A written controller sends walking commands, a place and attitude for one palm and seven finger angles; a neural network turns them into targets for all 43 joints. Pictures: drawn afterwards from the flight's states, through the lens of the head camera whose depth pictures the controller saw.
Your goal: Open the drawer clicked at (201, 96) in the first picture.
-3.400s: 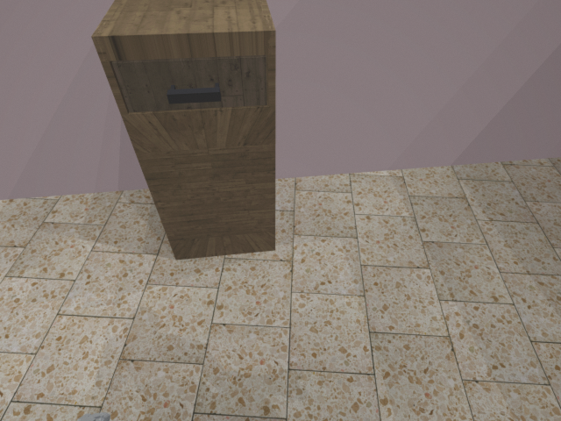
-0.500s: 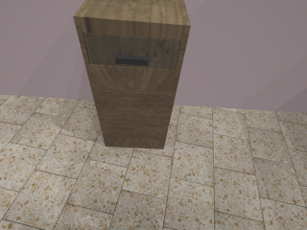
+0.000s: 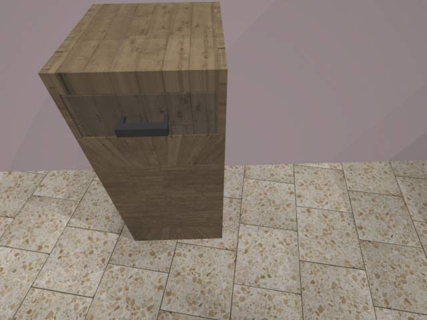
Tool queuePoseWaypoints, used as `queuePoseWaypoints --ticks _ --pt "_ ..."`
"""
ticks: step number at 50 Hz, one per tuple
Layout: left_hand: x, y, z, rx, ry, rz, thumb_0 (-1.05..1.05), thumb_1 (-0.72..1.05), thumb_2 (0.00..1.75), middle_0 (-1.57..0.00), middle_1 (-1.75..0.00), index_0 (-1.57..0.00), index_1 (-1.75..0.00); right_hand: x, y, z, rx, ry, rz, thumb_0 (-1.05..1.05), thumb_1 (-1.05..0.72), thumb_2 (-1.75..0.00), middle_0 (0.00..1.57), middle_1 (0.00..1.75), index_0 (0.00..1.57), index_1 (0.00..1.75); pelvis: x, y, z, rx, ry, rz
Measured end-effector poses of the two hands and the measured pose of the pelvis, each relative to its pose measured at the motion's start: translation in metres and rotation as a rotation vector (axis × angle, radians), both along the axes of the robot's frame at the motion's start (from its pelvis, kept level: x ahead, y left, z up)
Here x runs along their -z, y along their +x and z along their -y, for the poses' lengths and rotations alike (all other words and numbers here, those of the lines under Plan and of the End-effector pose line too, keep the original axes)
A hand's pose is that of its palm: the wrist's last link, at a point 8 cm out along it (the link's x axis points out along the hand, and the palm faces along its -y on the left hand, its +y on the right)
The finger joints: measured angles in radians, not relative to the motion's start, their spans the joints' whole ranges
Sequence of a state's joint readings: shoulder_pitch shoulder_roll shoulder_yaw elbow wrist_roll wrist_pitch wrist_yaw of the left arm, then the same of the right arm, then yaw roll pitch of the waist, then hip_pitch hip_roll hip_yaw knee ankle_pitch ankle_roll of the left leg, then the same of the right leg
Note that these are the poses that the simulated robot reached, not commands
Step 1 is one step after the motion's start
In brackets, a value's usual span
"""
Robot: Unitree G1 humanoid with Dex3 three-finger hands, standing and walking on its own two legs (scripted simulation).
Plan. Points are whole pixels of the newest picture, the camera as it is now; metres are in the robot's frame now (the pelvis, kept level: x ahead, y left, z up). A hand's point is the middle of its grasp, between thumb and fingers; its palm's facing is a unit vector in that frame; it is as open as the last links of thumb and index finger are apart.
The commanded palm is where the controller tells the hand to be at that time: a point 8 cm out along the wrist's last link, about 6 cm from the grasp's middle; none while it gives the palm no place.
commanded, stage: come to a stop and stand still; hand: left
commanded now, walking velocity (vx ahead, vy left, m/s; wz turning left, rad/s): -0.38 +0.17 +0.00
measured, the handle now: (143, 124) +0.57 +0.21 +0.03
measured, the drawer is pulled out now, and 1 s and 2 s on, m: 0.00 0.00 0.00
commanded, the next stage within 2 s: look again from close up in 1.20 s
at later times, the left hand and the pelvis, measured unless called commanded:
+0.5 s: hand out of the picture +0.07 +0.18 -0.17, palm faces +0.04 -0.96 -0.27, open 7.4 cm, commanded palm none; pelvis +0.02 -0.02 -0.01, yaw -2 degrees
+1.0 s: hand out of the picture -0.01 +0.14 -0.17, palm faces +0.03 -0.98 -0.18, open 7.3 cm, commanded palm none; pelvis -0.02 -0.03 +0.01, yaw -1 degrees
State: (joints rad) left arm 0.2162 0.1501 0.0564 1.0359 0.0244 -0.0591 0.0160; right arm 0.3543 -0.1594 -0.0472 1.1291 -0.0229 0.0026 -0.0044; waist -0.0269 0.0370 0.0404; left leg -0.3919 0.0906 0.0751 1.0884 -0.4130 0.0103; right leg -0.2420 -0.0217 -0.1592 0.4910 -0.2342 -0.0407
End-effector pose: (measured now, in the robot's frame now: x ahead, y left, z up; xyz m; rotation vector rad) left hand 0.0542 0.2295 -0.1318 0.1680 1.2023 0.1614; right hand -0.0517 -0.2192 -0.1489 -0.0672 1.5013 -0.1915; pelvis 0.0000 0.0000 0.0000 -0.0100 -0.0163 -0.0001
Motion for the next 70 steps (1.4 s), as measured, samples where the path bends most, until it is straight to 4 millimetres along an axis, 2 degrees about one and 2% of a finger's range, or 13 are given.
queuePoseWaypoints --ticks 5,10,15,20,26,31,35,41,46,55,60,65,70 --pt "0.007 -0.015 0.006 -0.024 -0.021 -0.125 0.00 0.94 0.90 -0.20 -0.30 -0.20 -0.30 -0.007 0.079 0.003 -0.046 -0.030 0.124 0.00 -0.91 -0.90 0.19 0.30 0.20 0.30 -0.004 0.026 0.000 0.004 -0.011 -0.004" --pt "0.027 -0.021 0.006 -0.063 -0.068 -0.210 0.00 0.92 0.90 -0.20 -0.30 -0.20 -0.30 -0.007 0.135 0.005 -0.082 -0.093 0.194 0.01 -0.94 -0.90 0.20 0.30 0.20 0.30 0.007 0.046 -0.011 0.014 -0.023 0.020" --pt "0.027 -0.012 0.001 -0.065 -0.058 -0.222 0.01 0.91 0.90 -0.20 -0.30 -0.20 -0.30 -0.015 0.169 0.000 -0.111 -0.096 0.260 0.01 -0.93 -0.90 0.20 0.30 0.20 0.30 0.004 0.045 -0.010 0.027 0.002 0.013" --pt "0.016 0.002 -0.005 -0.047 -0.011 -0.160 0.01 0.91 0.90 -0.20 -0.30 -0.20 -0.30 -0.014 0.181 0.004 -0.114 -0.067 0.318 0.00 -0.92 -0.90 0.20 0.30 0.20 0.30 0.003 0.031 -0.002 0.031 0.005 0.007" --pt "0.007 0.006 0.003 -0.016 0.065 -0.061 0.01 0.91 0.90 -0.20 -0.30 -0.20 -0.30 0.002 0.169 0.026 -0.089 -0.013 0.355 0.00 -0.91 -0.90 0.20 0.30 0.20 0.30 0.013 0.014 0.022 0.030 0.032 0.011" --pt "-0.004 -0.008 0.021 -0.008 0.054 -0.060 0.01 0.91 0.90 -0.20 -0.30 -0.20 -0.30 0.000 0.134 0.043 -0.068 -0.007 0.283 0.00 -0.91 -0.90 0.20 0.30 0.20 0.30 0.003 0.007 0.033 0.018 0.025 0.014" --pt "-0.001 -0.015 0.034 0.000 0.017 -0.073 0.01 0.90 0.90 -0.20 -0.30 -0.20 -0.30 -0.004 0.100 0.052 -0.051 -0.034 0.213 0.00 -0.91 -0.90 0.20 0.30 0.20 0.30 -0.001 0.003 0.037 0.015 0.018 0.001" --pt "0.013 -0.028 0.036 -0.033 -0.027 -0.095 0.01 0.92 0.90 -0.20 -0.30 -0.20 -0.30 -0.008 0.049 0.049 -0.070 -0.070 0.092 0.00 -0.91 -0.90 0.19 0.30 0.20 0.30 0.000 -0.007 0.035 0.000 0.004 -0.003" --pt "0.011 -0.049 0.037 -0.033 -0.041 -0.135 0.01 0.92 0.90 -0.20 -0.30 -0.20 -0.30 -0.013 0.023 0.037 -0.069 -0.047 0.052 0.00 -0.91 -0.90 0.19 0.30 0.20 0.30 -0.006 -0.014 0.035 0.008 0.011 0.010" --pt "0.008 -0.091 0.043 -0.038 -0.044 -0.225 0.01 0.91 0.90 -0.20 -0.30 -0.20 -0.30 -0.007 0.009 0.019 -0.052 0.004 0.060 0.00 -0.91 -0.90 0.20 0.30 0.20 0.30 -0.008 -0.023 0.033 0.020 0.016 0.006" --pt "0.008 -0.107 0.049 -0.050 -0.055 -0.260 0.01 0.91 0.90 -0.20 -0.30 -0.20 -0.30 -0.006 0.006 0.015 -0.047 0.012 0.057 0.00 -0.91 -0.90 0.20 0.30 0.20 0.30 -0.007 -0.023 0.032 0.023 0.016 -0.003" --pt "0.010 -0.112 0.055 -0.054 -0.072 -0.277 0.01 0.90 0.90 -0.20 -0.30 -0.20 -0.30 -0.007 0.003 0.015 -0.041 0.007 0.049 0.00 -0.91 -0.90 0.20 0.30 0.20 0.30 -0.007 -0.021 0.031 0.025 0.015 -0.008" --pt "0.015 -0.100 0.048 -0.015 -0.062 -0.233 0.01 0.90 0.90 -0.20 -0.30 -0.20 -0.30 -0.007 0.014 0.026 -0.053 -0.027 0.097 0.00 -0.91 -0.90 0.20 0.30 0.20 0.30 0.000 -0.019 0.029 0.010 0.008 -0.017"
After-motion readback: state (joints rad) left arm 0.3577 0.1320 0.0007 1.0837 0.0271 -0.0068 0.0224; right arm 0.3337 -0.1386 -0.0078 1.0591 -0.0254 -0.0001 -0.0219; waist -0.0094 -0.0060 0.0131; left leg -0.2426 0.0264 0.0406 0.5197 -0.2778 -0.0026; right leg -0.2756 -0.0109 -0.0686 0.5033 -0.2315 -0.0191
